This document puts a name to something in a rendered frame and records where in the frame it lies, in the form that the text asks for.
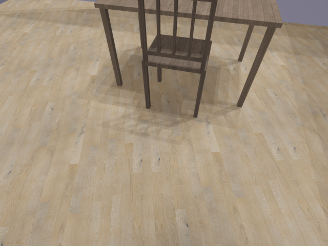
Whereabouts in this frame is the table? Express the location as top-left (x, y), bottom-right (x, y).
top-left (94, 0), bottom-right (283, 108)

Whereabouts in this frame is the chair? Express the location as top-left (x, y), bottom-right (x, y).
top-left (138, 0), bottom-right (218, 118)

